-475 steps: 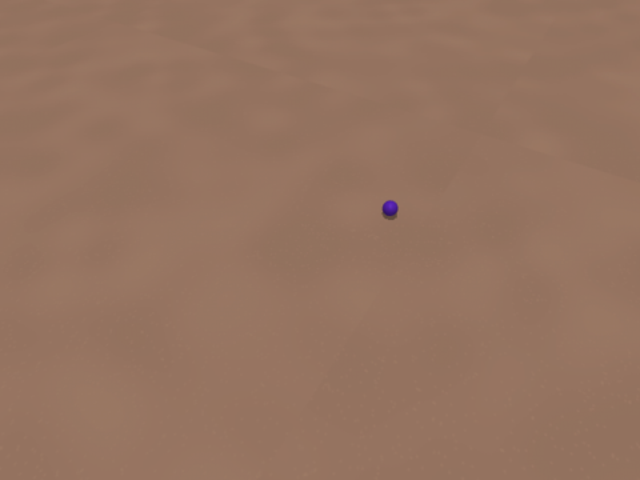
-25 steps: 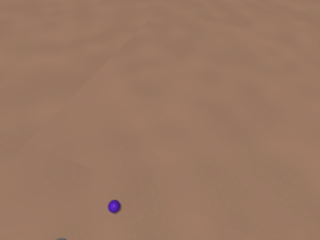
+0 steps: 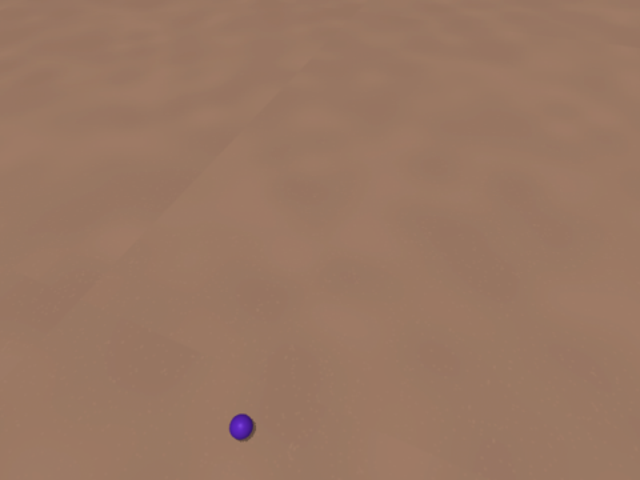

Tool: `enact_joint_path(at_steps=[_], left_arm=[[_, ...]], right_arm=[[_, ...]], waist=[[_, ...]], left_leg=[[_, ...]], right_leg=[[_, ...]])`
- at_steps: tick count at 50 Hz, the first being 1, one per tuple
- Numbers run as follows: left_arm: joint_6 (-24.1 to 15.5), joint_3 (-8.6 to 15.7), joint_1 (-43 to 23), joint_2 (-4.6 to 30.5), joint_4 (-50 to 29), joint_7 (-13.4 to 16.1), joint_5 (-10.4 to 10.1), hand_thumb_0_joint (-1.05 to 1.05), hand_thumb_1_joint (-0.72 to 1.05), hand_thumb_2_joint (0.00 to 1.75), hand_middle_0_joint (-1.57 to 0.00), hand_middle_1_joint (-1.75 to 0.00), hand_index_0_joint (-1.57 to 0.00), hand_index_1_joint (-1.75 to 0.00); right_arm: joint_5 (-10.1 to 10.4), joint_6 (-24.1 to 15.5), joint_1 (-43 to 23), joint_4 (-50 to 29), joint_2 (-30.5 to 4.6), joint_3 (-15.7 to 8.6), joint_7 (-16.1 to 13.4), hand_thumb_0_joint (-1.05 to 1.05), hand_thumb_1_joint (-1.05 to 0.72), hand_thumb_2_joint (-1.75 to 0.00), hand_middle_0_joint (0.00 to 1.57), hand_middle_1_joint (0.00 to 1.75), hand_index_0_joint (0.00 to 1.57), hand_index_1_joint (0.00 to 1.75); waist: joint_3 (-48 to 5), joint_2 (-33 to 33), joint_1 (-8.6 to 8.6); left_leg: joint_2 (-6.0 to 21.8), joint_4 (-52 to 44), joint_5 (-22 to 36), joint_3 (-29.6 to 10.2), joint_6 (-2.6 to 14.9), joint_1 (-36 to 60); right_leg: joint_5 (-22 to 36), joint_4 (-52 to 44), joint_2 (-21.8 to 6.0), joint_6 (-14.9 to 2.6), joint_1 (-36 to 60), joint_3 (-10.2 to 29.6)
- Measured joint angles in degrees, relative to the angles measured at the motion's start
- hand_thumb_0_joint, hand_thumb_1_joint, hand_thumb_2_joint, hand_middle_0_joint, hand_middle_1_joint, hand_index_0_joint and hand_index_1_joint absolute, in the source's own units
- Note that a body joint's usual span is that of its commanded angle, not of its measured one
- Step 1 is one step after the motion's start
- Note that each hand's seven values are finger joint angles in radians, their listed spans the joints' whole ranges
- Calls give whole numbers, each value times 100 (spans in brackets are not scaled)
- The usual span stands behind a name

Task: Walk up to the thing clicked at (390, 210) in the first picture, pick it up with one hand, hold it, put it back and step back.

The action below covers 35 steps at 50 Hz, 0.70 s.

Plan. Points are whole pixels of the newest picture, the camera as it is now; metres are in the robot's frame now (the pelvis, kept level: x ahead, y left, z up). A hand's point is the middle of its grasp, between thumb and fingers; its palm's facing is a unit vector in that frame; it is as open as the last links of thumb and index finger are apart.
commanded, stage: walk up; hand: left
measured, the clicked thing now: (241, 426) +0.39 +0.27 -0.75
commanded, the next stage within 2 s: stand in 0.82 s
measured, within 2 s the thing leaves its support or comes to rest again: neither
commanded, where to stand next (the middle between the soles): +0.02 +0.01 m, yaw +3 degrees
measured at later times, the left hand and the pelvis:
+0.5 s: hand out of the picture +0.08 +0.25 -0.15, palm faces +0.02 -0.94 -0.33, open 7.4 cm; pelvis +0.00 +0.00 +0.00, yaw +1 degrees
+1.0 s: hand out of the picture +0.07 +0.25 -0.15, palm faces +0.01 -0.94 -0.33, open 7.4 cm; pelvis +0.00 +0.00 +0.00, yaw +1 degrees
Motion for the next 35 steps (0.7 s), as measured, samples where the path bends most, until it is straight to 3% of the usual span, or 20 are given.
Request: enact_joint_path(at_steps=[35], left_arm=[[25,44,-4,6,254,8,38,0,91,90,-21,-30,-20,-29]], right_arm=[[-12,14,-124,229,18,-9,-29,0,-91,-89,21,30,21,30]], waist=[[-45,-11,12]], left_leg=[[-56,-253,147,-121,5,54]], right_leg=[[94,-250,-53,13,111,-130]])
